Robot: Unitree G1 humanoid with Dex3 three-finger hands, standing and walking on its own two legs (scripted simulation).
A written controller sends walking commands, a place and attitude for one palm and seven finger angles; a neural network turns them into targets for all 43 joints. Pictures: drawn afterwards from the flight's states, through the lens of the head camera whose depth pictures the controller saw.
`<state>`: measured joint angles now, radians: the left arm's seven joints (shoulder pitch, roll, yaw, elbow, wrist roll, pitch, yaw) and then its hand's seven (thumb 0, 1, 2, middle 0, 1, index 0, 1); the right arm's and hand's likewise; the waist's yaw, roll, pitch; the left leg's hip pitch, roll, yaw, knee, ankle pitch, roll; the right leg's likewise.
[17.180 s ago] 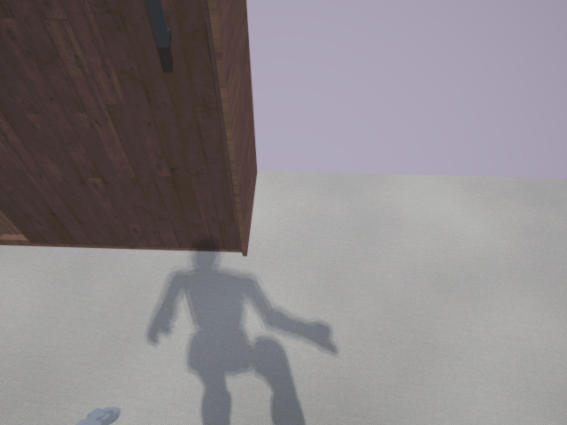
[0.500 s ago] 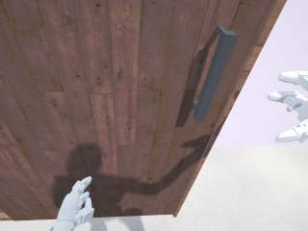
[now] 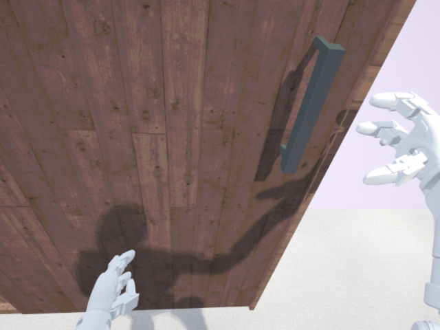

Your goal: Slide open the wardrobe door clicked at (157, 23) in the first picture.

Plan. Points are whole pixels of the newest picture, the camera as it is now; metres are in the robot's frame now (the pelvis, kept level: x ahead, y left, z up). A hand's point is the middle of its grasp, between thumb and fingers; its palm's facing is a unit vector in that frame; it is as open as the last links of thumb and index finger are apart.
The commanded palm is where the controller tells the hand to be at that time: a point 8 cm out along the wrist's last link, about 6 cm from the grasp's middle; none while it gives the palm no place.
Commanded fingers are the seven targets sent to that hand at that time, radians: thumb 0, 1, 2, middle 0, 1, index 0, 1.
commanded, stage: move the hooked fingers beside the handle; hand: right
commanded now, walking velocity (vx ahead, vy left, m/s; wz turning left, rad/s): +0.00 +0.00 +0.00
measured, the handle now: (302, 111) +0.39 -0.10 +0.26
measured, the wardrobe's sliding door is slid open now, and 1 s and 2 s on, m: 0.00 0.00 0.00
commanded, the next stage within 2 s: feel for the door with the fingertips in 1.38 s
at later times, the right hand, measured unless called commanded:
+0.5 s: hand (361, 134) +0.35 -0.19 +0.25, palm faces +0.00 +1.00 -0.07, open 14.0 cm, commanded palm +0.32 -0.23 +0.27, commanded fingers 0.00 0.50 -0.30 0.30 1.20 0.30 1.20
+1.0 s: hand (351, 130) +0.35 -0.17 +0.26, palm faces +0.00 +1.00 -0.07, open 14.0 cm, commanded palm +0.32 -0.22 +0.27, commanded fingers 0.00 0.50 -0.30 0.30 1.20 0.30 1.20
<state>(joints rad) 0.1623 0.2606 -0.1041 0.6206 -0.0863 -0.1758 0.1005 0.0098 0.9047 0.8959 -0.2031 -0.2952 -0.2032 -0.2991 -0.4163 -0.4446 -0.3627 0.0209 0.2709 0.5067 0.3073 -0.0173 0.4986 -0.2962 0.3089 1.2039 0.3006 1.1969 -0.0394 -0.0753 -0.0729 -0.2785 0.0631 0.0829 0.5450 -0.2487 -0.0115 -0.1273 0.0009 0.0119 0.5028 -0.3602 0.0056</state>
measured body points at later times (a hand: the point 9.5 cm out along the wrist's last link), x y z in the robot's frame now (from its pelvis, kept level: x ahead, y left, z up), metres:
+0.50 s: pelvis +0.00 +0.00 +0.00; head -0.03 +0.03 +0.45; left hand +0.19 +0.23 -0.08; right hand +0.35 -0.24 +0.26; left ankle +0.02 +0.13 -0.73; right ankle -0.06 -0.12 -0.73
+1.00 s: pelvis +0.00 +0.00 +0.00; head -0.04 +0.03 +0.45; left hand +0.19 +0.22 -0.08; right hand +0.35 -0.23 +0.26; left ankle +0.02 +0.13 -0.73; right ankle -0.06 -0.12 -0.73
